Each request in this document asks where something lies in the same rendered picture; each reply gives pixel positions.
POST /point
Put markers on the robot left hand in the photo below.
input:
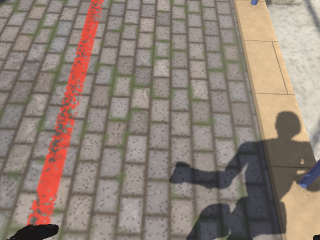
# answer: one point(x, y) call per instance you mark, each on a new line
point(37, 232)

